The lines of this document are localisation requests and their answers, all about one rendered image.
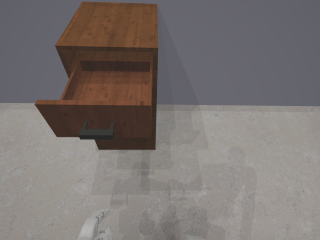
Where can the drawer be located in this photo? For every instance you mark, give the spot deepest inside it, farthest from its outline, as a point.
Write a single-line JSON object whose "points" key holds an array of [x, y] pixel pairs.
{"points": [[99, 92]]}

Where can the left robot hand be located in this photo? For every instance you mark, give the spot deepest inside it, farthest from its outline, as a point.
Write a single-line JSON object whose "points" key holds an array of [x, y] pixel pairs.
{"points": [[90, 227]]}

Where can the cabinet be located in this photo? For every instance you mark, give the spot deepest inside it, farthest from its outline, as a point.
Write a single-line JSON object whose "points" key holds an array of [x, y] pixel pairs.
{"points": [[114, 31]]}

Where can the handle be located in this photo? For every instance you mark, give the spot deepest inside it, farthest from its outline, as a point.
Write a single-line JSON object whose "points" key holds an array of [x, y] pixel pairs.
{"points": [[96, 134]]}

